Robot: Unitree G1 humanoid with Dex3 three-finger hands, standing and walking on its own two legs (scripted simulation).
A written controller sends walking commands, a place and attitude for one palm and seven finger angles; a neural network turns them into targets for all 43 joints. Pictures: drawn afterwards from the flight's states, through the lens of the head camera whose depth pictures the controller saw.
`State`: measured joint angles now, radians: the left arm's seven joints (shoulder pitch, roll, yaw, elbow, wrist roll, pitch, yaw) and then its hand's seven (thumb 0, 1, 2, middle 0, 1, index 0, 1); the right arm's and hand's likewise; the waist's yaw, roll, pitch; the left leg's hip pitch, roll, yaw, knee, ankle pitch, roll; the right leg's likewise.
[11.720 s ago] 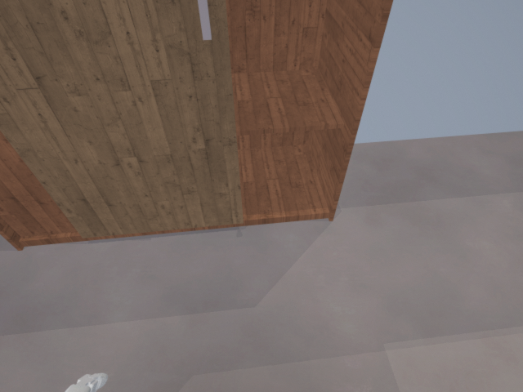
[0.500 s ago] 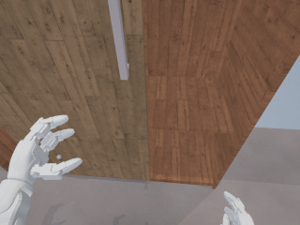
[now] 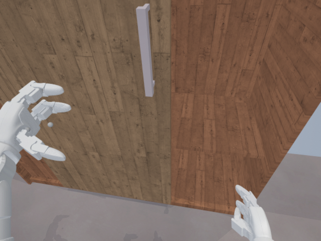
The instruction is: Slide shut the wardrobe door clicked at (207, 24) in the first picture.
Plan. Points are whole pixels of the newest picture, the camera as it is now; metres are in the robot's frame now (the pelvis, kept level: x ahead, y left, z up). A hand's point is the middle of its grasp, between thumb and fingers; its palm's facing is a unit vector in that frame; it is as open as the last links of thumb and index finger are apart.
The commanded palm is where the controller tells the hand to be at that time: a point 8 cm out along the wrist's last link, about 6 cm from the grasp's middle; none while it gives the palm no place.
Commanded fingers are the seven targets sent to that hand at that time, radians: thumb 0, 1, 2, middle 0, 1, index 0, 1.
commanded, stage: raise the hand with hooked fingers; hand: left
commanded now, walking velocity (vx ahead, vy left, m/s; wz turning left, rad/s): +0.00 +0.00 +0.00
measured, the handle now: (148, 54) +0.50 +0.10 +0.26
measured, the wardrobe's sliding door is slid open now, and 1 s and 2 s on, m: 0.42 0.42 0.42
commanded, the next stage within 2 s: move the hooked fingers beside the handle in 0.74 s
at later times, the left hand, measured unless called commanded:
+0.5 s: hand (44, 97) +0.28 +0.26 +0.27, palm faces +0.03 -0.99 -0.16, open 14.0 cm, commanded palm +0.25 +0.31 +0.28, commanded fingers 0.00 -0.50 0.30 -0.30 -1.20 -0.30 -1.20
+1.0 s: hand (46, 93) +0.29 +0.26 +0.27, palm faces +0.04 -0.99 -0.13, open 14.0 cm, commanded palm +0.26 +0.30 +0.27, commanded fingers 0.00 -0.50 0.30 -0.30 -1.20 -0.30 -1.20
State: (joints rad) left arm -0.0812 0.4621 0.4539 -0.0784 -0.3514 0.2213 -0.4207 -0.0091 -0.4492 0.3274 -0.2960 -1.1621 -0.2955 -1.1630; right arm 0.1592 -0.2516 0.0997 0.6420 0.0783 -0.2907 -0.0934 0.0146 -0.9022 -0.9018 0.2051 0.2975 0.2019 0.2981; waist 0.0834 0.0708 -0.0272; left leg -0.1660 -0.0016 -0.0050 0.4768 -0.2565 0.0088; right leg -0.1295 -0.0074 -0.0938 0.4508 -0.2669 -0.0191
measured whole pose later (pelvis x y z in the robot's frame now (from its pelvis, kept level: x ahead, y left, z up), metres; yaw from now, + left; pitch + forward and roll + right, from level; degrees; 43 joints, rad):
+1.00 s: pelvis +0.00 -0.01 +0.00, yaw +1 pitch -3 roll +0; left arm -0.36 0.55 0.49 0.08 -0.33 0.39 -0.48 -0.01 -0.51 0.30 -0.30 -1.20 -0.30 -1.20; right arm 0.15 -0.29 0.10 0.66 0.10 -0.20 -0.08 0.02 -0.90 -0.90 0.20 0.30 0.20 0.30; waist 0.08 0.09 -0.03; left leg -0.16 0.00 -0.02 0.45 -0.24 0.00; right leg -0.13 -0.01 -0.10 0.45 -0.27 -0.03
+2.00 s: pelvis +0.01 +0.00 +0.00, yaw -1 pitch -1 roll +0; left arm -0.62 0.42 0.33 0.30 -0.24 0.37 -0.27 -0.01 -0.50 0.30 -0.30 -1.20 -0.30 -1.20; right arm 0.17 -0.28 0.07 0.67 0.09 -0.13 -0.08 0.01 -0.90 -0.90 0.20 0.30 0.20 0.30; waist 0.03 0.07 -0.03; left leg -0.16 0.00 0.01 0.43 -0.25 0.00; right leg -0.15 -0.01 -0.08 0.44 -0.27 -0.02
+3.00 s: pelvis +0.01 +0.00 +0.00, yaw -2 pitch +0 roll +0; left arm -0.76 0.35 0.27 0.49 -0.19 0.31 -0.16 -0.01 -0.50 0.30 -0.30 -1.20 -0.30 -1.20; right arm 0.19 -0.26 0.05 0.68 0.07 -0.11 -0.08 0.01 -0.91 -0.90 0.20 0.30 0.20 0.30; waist 0.00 0.06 -0.04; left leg -0.17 0.00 0.03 0.41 -0.24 0.01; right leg -0.16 0.00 -0.06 0.40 -0.24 -0.02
